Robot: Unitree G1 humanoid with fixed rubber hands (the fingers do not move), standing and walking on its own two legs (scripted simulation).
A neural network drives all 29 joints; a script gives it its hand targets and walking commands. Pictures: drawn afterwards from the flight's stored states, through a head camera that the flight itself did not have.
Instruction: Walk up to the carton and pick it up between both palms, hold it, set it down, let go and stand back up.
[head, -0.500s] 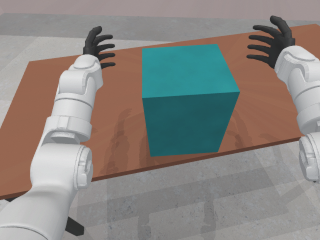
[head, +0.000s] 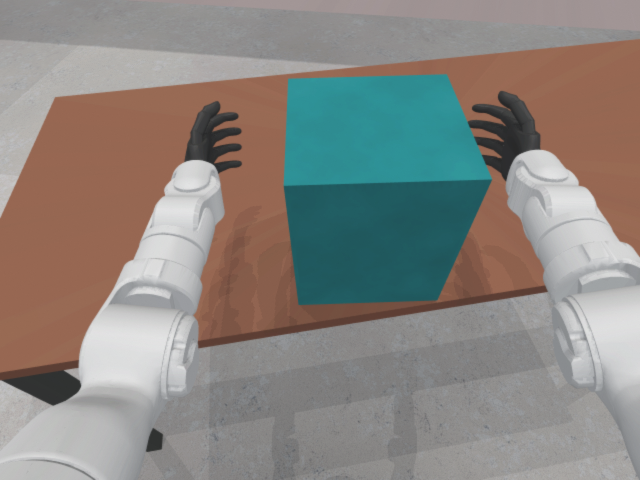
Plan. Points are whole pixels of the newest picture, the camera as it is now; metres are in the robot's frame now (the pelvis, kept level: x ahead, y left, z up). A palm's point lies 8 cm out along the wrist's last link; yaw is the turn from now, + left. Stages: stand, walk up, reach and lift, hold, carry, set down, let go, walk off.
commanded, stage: reach and lift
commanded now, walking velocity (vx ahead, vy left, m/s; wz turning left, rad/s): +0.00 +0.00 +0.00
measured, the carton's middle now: (367, 197) +0.47 +0.02 +0.07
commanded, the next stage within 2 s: none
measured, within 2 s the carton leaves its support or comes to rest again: neither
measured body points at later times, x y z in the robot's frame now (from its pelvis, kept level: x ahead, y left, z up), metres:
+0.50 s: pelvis -0.01 +0.00 -0.01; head +0.04 +0.01 +0.44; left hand +0.45 +0.21 +0.12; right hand +0.49 -0.15 +0.14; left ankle +0.01 +0.13 -0.74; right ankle -0.01 -0.09 -0.74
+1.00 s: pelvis -0.01 +0.00 +0.00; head +0.06 +0.01 +0.45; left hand +0.47 +0.18 +0.14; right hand +0.49 -0.13 +0.14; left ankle +0.01 +0.13 -0.74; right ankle -0.01 -0.09 -0.74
